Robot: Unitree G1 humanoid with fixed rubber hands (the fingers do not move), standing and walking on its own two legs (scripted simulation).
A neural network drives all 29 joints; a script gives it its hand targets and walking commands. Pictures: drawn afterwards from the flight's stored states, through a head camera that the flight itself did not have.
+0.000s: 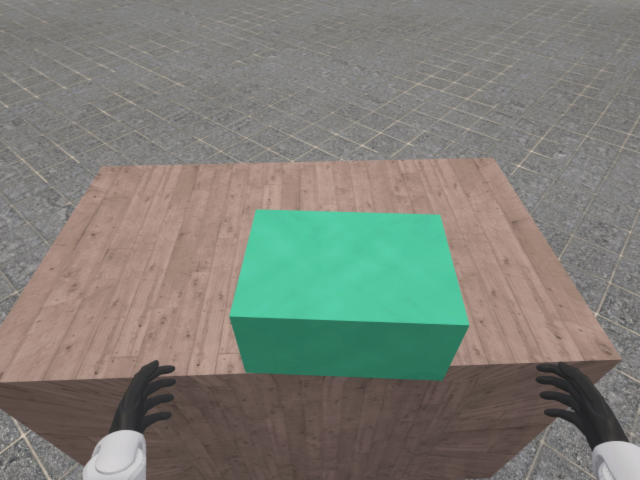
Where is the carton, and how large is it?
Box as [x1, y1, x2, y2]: [229, 209, 468, 380]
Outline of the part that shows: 256,209 229,315 246,372 442,380 468,326 468,322 439,215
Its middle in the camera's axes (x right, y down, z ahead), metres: +0.04 +0.08 +0.61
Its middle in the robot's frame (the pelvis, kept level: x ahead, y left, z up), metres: +0.39 +0.00 -0.02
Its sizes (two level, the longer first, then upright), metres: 0.301 0.209 0.152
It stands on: a pedestal, 0.68 m high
